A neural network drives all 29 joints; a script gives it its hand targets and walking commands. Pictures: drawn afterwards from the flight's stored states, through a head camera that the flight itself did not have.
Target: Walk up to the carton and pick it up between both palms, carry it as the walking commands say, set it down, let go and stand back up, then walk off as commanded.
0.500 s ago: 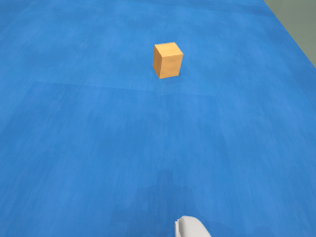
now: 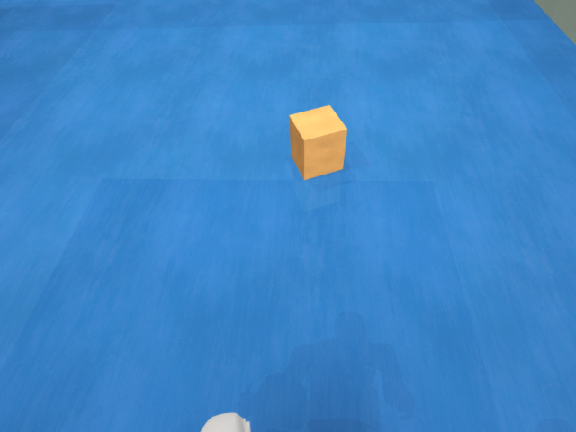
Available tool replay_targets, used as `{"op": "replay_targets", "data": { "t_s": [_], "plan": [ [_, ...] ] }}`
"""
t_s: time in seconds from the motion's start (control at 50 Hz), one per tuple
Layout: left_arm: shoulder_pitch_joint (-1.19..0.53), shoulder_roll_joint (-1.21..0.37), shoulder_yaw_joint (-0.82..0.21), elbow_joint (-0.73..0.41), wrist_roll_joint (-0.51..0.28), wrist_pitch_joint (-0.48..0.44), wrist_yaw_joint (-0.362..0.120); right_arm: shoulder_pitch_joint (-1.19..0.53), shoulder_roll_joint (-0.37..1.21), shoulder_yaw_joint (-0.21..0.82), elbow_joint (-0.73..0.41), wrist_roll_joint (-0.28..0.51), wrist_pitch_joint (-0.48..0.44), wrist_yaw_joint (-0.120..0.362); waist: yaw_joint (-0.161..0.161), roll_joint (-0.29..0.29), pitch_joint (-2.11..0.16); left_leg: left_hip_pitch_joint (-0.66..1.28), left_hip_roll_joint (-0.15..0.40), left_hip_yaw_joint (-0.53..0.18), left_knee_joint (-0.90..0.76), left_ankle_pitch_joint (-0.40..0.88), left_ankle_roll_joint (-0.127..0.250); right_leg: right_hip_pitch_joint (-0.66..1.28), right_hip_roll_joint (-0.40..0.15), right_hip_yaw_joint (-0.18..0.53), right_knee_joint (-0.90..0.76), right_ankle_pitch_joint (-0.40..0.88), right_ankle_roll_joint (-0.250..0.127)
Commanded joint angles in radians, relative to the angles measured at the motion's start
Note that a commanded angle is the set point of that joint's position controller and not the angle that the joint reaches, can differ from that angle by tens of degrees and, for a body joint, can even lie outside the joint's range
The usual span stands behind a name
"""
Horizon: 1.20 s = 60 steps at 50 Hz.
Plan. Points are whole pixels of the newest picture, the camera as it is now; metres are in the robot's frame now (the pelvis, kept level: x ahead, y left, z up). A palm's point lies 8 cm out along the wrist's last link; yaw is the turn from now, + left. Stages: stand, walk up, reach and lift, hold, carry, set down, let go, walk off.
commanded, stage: walk up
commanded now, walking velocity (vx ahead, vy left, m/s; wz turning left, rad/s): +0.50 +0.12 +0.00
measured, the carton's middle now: (316, 143) +1.42 -0.12 -0.65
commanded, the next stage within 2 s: none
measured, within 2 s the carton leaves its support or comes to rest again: neither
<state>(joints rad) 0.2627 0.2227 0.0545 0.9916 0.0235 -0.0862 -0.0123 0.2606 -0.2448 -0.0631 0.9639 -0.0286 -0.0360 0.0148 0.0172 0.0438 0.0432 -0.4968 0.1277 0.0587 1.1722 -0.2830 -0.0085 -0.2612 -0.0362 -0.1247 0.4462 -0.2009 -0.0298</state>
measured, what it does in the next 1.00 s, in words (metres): walks ahead: left foot, then right foot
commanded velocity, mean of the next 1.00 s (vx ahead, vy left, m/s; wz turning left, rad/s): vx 0.49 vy -0.04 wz -0.01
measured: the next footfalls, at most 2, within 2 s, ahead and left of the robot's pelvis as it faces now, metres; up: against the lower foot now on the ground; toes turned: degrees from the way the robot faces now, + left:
left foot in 0.32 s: +0.31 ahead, +0.18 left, +0.00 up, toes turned +10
right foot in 0.82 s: +0.54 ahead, -0.14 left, +0.00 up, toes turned -8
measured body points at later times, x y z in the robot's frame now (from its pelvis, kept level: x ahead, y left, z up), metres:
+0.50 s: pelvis +0.25 +0.06 +0.00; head +0.27 +0.09 +0.45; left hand +0.26 +0.31 -0.16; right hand +0.28 -0.20 -0.12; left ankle +0.27 +0.17 -0.74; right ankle +0.19 -0.10 -0.65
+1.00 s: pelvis +0.48 -0.04 +0.00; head +0.51 -0.07 +0.45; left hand +0.52 +0.22 -0.13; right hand +0.52 -0.29 -0.16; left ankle +0.44 +0.12 -0.65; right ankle +0.50 -0.14 -0.74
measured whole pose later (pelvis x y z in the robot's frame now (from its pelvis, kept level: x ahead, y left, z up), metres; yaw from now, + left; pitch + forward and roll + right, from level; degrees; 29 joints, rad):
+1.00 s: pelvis +0.48 -0.04 +0.00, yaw +0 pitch +0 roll +2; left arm 0.27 0.21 0.04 1.01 0.02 -0.09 -0.02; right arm 0.26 -0.24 -0.07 1.01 -0.03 -0.04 0.02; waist 0.02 0.05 0.04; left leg -0.47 0.12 0.06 1.12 -0.28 0.00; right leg -0.26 -0.06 -0.13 0.45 -0.20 -0.03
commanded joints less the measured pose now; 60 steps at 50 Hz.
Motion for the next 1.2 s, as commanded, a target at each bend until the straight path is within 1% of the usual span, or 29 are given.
{"op": "replay_targets", "data": {
  "t_s": [0.0,0.16,0.22,0.26,0.28,0.3,0.32,0.34,0.36,0.38,0.4,0.42,0.46,0.52,0.62,0.68,0.74,0.78,0.8,0.82,0.84,0.86,0.88,0.9,0.94,0.96,1.02,1.12,1.18],
  "plan": [
    [0.083,0.085,0.000,-0.024,-0.004,-0.021,0.003,0.053,0.002,-0.004,-0.024,-0.003,0.033,0.021,-0.018,-0.177,-0.002,-0.091,0.042,-0.034,-0.070,0.091,-0.010,0.096,-0.273,0.229,-0.259,0.207,-0.084],
    [0.221,0.113,0.014,0.021,0.000,-0.012,0.018,-0.264,0.002,0.010,-0.102,0.009,0.030,0.056,0.042,-0.194,0.097,-0.093,0.001,0.033,-0.487,0.228,-0.036,0.159,-0.256,0.148,-0.320,0.091,-0.075],
    [0.225,0.111,0.015,0.050,-0.008,0.001,0.014,-0.289,-0.009,0.017,-0.111,0.016,0.010,0.045,0.031,-0.274,0.075,0.088,-0.030,0.093,-0.567,0.175,-0.025,0.121,-0.195,0.073,-0.294,0.043,-0.082],
    [0.242,0.112,0.015,0.069,-0.006,0.011,0.021,-0.244,-0.020,0.012,-0.090,0.007,-0.003,0.029,0.019,-0.195,0.061,0.186,-0.052,0.122,-0.622,0.119,-0.023,0.107,-0.207,0.098,-0.197,0.108,-0.081],
    [0.247,0.116,0.014,0.072,-0.009,0.014,0.022,-0.150,-0.045,0.002,-0.058,0.004,-0.015,0.019,-0.023,-0.118,0.012,0.316,-0.070,0.142,-0.693,0.108,-0.020,0.095,-0.182,0.081,-0.052,0.201,-0.067],
    [0.239,0.111,0.012,0.069,-0.007,0.013,0.021,0.018,-0.095,-0.014,-0.003,0.003,-0.028,0.007,-0.083,-0.046,-0.092,0.510,-0.046,0.108,-0.695,0.088,-0.001,0.047,-0.138,0.051,0.159,0.246,-0.042],
    [0.237,0.079,0.004,0.055,0.001,0.009,0.023,0.179,-0.196,-0.038,0.029,-0.009,-0.031,-0.008,-0.139,0.144,-0.204,0.683,0.187,-0.200,-0.757,0.055,0.042,-0.130,-0.069,0.023,0.461,-0.021,0.000],
    [0.278,0.043,0.013,0.030,0.001,0.019,0.022,0.283,-0.334,-0.064,0.043,-0.007,-0.021,-0.023,-0.159,0.259,-0.278,0.804,0.466,-0.694,-0.945,0.018,0.132,-0.395,0.032,0.072,0.742,-0.361,0.028],
    [0.226,0.078,0.010,0.023,0.015,0.026,0.014,0.215,-0.300,-0.057,0.046,0.019,-0.017,-0.025,-0.119,0.105,-0.235,0.690,0.471,-0.681,-0.950,0.035,0.124,-0.402,-0.048,0.212,0.837,-0.289,0.023],
    [0.184,0.058,-0.001,0.020,0.018,0.027,0.006,0.117,-0.208,-0.038,0.044,0.012,-0.025,-0.023,-0.071,0.073,-0.124,0.557,0.386,-0.528,-0.942,0.094,0.103,-0.388,-0.077,0.206,0.819,-0.186,0.019],
    [0.170,0.028,-0.007,0.036,0.014,0.028,-0.001,0.063,-0.120,-0.022,0.045,0.006,-0.033,-0.017,-0.044,0.054,-0.051,0.462,0.304,-0.354,-0.929,0.162,0.090,-0.359,-0.111,0.185,0.770,-0.102,0.024],
    [0.153,0.030,0.002,0.036,0.009,0.036,-0.007,0.046,-0.074,-0.016,0.047,0.005,-0.040,-0.016,-0.033,0.067,-0.023,0.404,0.238,-0.237,-0.939,0.202,0.075,-0.334,-0.125,0.166,0.736,-0.060,0.033],
    [0.157,0.024,0.010,0.027,0.009,0.063,-0.022,0.077,-0.052,-0.009,0.061,0.006,-0.053,-0.014,-0.014,0.117,-0.024,0.356,0.193,-0.132,-0.933,0.348,0.063,-0.290,-0.107,0.131,0.718,0.001,0.050],
    [0.056,0.022,0.009,-0.015,0.007,0.088,-0.037,0.130,-0.069,-0.006,0.068,0.008,-0.062,-0.018,-0.018,0.141,0.003,0.340,0.181,-0.071,-0.941,0.378,0.063,-0.312,-0.102,0.104,0.620,0.068,0.064],
    [-0.163,0.009,-0.008,-0.091,-0.005,0.089,-0.066,0.202,-0.097,-0.009,0.078,0.004,-0.055,-0.027,-0.074,0.131,0.096,0.337,0.189,-0.051,-1.024,0.187,0.079,-0.321,-0.095,0.057,0.314,0.141,0.077],
    [-0.241,0.027,-0.007,-0.122,-0.007,0.079,-0.076,0.223,-0.127,-0.022,0.087,0.000,-0.049,-0.032,-0.088,0.145,0.111,0.355,0.208,-0.038,-1.048,0.143,0.081,-0.265,-0.087,0.039,0.187,0.120,0.071],
    [-0.205,0.057,0.007,-0.111,0.006,0.051,-0.054,0.210,-0.103,-0.024,0.096,0.007,-0.041,-0.022,-0.052,0.190,0.051,0.325,0.151,0.040,-0.975,0.024,0.080,-0.086,-0.062,-0.017,0.108,0.041,0.055],
    [-0.021,0.110,0.035,-0.050,0.010,0.030,-0.029,0.225,-0.089,-0.008,0.103,0.008,-0.037,-0.016,0.029,0.000,-0.057,0.238,0.107,0.075,-0.676,0.129,0.069,0.191,-0.025,-0.036,0.072,-0.015,0.049],
    [0.125,0.184,0.057,-0.011,0.017,0.018,-0.014,0.234,-0.052,0.005,0.088,0.003,-0.041,-0.013,0.094,-0.163,-0.157,0.107,0.053,0.086,-0.399,0.057,0.046,0.372,-0.139,0.133,0.018,-0.154,0.015],
    [0.247,0.298,0.082,0.002,0.026,0.014,0.002,0.244,0.012,0.017,0.036,0.014,-0.049,-0.012,0.137,-0.446,-0.254,-0.147,-0.061,0.069,-0.073,-0.312,0.022,0.500,-0.410,0.575,-0.191,-0.361,-0.079],
    [0.242,0.308,0.083,-0.003,0.006,0.018,0.002,0.209,-0.015,0.010,0.027,-0.004,-0.043,-0.016,0.123,-0.330,-0.253,-0.195,-0.019,-0.043,0.076,-0.297,0.034,0.449,-0.488,0.733,-0.262,-0.356,-0.120],
    [0.166,0.265,0.064,-0.016,0.004,0.013,-0.001,0.182,-0.044,0.001,0.041,-0.007,-0.032,-0.013,0.078,-0.157,-0.179,-0.200,0.005,-0.083,0.122,-0.197,0.037,0.353,-0.482,0.710,-0.246,-0.236,-0.113],
    [0.078,0.185,0.039,-0.028,0.002,0.004,-0.001,0.154,-0.026,0.003,0.042,-0.006,-0.030,-0.009,0.037,-0.101,-0.078,-0.165,0.037,-0.083,0.090,-0.079,0.027,0.231,-0.410,0.560,-0.220,-0.065,-0.101],
    [0.030,0.130,0.022,-0.023,-0.002,-0.005,-0.001,0.143,-0.006,0.002,0.047,-0.005,-0.024,-0.006,0.014,-0.132,-0.032,-0.112,0.054,-0.083,0.040,-0.010,0.017,0.139,-0.331,0.429,-0.219,0.038,-0.080],
    [0.025,0.079,0.005,-0.016,-0.004,-0.016,0.000,0.168,0.003,-0.001,0.053,-0.005,-0.002,0.004,-0.019,-0.211,-0.043,-0.030,0.040,-0.062,-0.030,0.022,0.006,0.102,-0.256,0.294,-0.220,0.134,-0.052],
    [0.051,0.079,0.001,-0.009,-0.004,-0.022,0.000,0.150,0.004,-0.005,0.052,-0.005,0.012,0.010,-0.018,-0.213,-0.038,-0.046,0.036,-0.047,-0.040,0.043,0.005,0.119,-0.264,0.253,-0.232,0.168,-0.054],
    [0.140,0.091,-0.005,0.009,-0.006,-0.026,0.007,0.008,-0.006,-0.010,0.001,-0.009,0.034,0.025,-0.002,-0.179,0.011,-0.117,0.039,-0.034,-0.119,0.116,-0.012,0.144,-0.286,0.233,-0.268,0.207,-0.069],
    [0.212,0.108,0.000,0.031,-0.004,-0.022,0.017,-0.178,-0.002,0.000,-0.054,-0.007,0.038,0.050,0.029,-0.189,0.070,-0.143,0.022,-0.001,-0.328,0.203,-0.040,0.170,-0.269,0.175,-0.320,0.088,-0.060],
    [0.247,0.110,0.007,0.051,-0.002,-0.018,0.019,-0.278,0.003,0.008,-0.082,0.001,0.028,0.056,0.055,-0.204,0.097,-0.104,0.001,0.036,-0.488,0.220,-0.047,0.190,-0.261,0.140,-0.330,0.084,-0.067]
  ]
}}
